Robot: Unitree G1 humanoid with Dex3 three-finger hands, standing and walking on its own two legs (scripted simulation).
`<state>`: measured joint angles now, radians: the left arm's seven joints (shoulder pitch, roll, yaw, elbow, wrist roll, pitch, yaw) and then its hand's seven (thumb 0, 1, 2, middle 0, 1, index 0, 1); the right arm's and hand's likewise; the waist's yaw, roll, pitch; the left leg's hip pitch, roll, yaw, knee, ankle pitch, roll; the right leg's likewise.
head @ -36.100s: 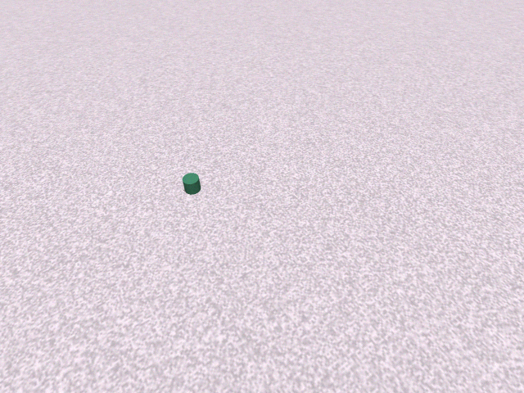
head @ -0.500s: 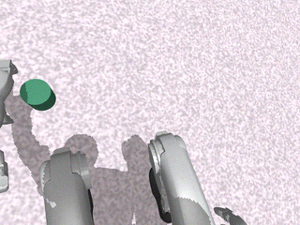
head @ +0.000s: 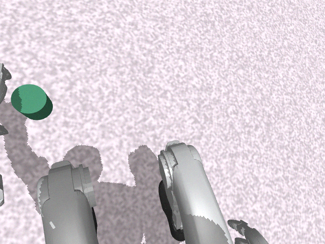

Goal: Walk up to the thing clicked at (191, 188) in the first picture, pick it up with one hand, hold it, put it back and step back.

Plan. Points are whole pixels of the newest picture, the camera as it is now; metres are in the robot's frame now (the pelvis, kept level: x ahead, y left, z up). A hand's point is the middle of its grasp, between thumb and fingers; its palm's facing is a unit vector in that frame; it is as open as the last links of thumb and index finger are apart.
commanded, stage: rise first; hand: left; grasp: from above
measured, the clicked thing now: (33, 103) +0.51 +0.28 -0.29
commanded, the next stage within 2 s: approach in 0.88 s
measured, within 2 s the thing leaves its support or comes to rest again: neither
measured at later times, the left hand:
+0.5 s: hand out of the picture +0.47 +0.33 -0.18, palm faces -0.43 -0.10 -0.90, open 14.3 cm
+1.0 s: hand out of the picture +0.47 +0.34 -0.16, palm faces -0.43 -0.08 -0.90, open 14.2 cm
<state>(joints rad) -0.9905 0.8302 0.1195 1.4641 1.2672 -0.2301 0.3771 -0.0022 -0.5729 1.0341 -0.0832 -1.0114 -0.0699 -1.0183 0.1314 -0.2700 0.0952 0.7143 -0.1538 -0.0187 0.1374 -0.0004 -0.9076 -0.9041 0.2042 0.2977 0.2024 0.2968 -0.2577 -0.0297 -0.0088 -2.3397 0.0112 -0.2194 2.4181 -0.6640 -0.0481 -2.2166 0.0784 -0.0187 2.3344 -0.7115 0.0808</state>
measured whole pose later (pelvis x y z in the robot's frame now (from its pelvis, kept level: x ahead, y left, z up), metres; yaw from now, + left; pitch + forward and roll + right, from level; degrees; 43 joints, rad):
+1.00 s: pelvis +0.00 +0.00 +0.00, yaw -1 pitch +32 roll -11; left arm -1.00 0.87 0.10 1.43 1.26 -0.22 0.32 0.00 -0.57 1.03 -0.09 -1.02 -0.08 -1.03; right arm 0.15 -0.28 0.12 0.69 -0.15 -0.01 0.15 0.00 -0.91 -0.90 0.20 0.30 0.20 0.30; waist -0.27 -0.02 0.00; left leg -2.34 0.01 -0.22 2.43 -0.66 -0.04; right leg -2.21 0.07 -0.03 2.33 -0.70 0.08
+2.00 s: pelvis +0.00 +0.00 -0.01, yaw -3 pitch +31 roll -12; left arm -1.06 0.90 0.07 1.55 1.30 -0.26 0.45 0.00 -0.50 1.08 -0.11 -1.08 -0.11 -1.08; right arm 0.12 -0.31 0.20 0.66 -0.20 -0.07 0.14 0.00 -0.90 -0.90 0.20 0.30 0.20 0.30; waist -0.34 -0.10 0.09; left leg -2.35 0.01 -0.28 2.49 -0.69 -0.06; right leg -2.23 0.08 -0.07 2.37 -0.71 0.07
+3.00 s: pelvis +0.00 +0.01 -0.03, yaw -6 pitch +28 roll -14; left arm -1.12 1.00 0.11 1.73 1.29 -0.17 0.60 0.00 -0.26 0.91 -0.22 -1.04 -0.24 -1.01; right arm 0.10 -0.33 0.28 0.65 -0.26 -0.20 0.23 0.00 -0.90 -0.90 0.20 0.30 0.20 0.30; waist -0.40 -0.13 0.16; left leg -2.37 0.03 -0.30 2.55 -0.69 -0.03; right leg -2.23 0.09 -0.09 2.38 -0.68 0.08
